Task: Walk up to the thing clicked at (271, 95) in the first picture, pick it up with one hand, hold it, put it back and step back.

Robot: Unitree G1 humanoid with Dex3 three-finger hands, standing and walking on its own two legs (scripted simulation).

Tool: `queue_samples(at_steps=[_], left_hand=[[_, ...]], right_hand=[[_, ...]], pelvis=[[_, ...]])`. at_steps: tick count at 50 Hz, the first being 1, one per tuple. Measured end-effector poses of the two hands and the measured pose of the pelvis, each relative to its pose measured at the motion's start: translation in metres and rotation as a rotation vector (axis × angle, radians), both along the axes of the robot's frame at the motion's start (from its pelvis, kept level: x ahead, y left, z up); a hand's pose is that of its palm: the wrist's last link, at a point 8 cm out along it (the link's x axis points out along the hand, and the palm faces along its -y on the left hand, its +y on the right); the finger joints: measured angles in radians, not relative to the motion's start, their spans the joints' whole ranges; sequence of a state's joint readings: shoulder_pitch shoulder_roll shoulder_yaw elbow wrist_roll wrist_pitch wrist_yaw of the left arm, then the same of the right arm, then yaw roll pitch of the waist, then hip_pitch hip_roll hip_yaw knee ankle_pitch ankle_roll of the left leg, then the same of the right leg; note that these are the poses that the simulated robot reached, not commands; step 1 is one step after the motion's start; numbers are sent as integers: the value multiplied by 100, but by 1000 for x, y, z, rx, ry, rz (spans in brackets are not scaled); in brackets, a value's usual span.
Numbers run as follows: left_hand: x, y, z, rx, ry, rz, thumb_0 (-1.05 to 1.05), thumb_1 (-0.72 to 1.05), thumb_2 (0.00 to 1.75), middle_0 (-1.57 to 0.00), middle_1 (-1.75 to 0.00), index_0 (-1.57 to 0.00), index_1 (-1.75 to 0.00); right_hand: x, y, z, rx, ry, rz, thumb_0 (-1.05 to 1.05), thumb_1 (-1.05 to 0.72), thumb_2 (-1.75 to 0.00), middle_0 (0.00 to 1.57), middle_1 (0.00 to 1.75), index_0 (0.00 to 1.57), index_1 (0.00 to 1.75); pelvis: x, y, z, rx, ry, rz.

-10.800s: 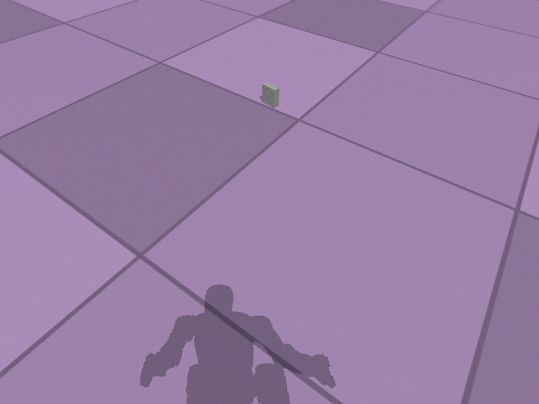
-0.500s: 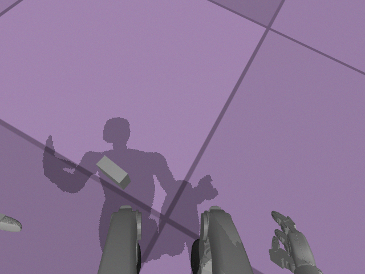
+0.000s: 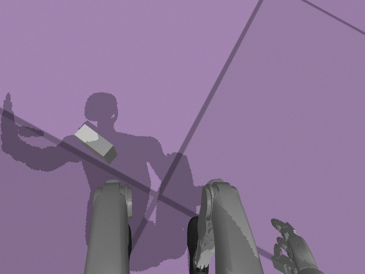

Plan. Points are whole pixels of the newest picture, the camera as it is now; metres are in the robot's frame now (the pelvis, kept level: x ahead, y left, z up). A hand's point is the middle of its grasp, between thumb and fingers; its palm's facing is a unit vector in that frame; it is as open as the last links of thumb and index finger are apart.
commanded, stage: go down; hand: left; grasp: from the side
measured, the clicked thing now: (97, 145) +0.46 +0.24 -0.38
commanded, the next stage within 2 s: approach in 1.08 s
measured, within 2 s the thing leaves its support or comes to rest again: neither
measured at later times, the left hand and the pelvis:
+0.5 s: hand out of the picture +0.37 +0.43 -0.05, palm faces +0.28 -0.95 -0.11, open 17.0 cm; pelvis -0.01 +0.00 -0.06, yaw -1 degrees
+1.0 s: hand out of the picture +0.37 +0.44 -0.06, palm faces +0.28 -0.96 -0.09, open 17.1 cm; pelvis -0.01 +0.00 -0.08, yaw -2 degrees
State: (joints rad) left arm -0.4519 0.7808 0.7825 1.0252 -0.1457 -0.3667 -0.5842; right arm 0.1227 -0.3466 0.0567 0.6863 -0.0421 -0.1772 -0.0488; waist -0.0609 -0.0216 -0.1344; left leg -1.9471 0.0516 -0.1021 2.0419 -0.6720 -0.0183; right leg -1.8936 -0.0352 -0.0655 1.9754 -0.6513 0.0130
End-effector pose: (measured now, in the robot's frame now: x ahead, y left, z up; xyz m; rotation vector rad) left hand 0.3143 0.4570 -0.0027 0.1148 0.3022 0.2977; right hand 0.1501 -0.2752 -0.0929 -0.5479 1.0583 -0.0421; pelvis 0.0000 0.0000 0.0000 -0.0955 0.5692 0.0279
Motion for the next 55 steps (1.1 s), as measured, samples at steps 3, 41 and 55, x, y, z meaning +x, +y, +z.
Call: queue_samples(at_steps=[3,41,55], left_hand=[[2,3,-5,-6,-23,3,-1,-40,9,-4,-9,-5,-8],[22,23,-50,-26,-145,-17,-1,-43,11,-3,-9,-3,-9],[25,27,-58,-22,-177,-11,-1,-46,12,-3,-9,-3,-9]], right_hand=[[-3,-1,-9,-5,14,4,1,-90,-89,20,30,21,30],[-26,0,-70,-27,99,39,1,-92,-90,20,30,21,30],[-22,0,-76,-32,107,53,1,-93,-90,20,30,21,30]], pelvis=[[-1,0,-9,-1,0,-2],[-9,4,-74,-24,-28,-13],[-8,4,-81,-31,-30,-16]])
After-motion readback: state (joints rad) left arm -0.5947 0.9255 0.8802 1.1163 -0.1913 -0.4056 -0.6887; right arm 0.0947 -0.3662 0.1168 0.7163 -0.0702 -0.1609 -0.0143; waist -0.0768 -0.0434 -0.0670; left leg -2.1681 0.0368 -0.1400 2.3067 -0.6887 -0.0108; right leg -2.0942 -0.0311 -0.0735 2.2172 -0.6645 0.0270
